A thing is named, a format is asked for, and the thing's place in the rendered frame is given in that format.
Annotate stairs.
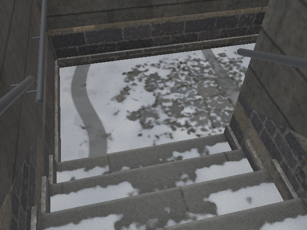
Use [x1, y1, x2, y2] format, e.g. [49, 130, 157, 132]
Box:
[42, 133, 307, 230]

